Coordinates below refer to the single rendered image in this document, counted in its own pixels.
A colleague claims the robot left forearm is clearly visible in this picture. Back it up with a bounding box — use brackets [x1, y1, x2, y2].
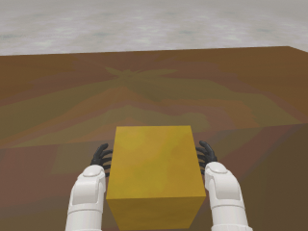
[65, 165, 106, 231]

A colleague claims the left robot hand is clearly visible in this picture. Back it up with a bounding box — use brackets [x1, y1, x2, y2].
[90, 143, 114, 177]

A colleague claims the right robot hand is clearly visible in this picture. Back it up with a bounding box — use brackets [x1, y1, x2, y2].
[195, 141, 218, 175]

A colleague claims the robot right forearm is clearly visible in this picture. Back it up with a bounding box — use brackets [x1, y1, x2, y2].
[204, 162, 253, 231]

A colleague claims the carton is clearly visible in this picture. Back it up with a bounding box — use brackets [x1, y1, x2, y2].
[106, 125, 206, 231]

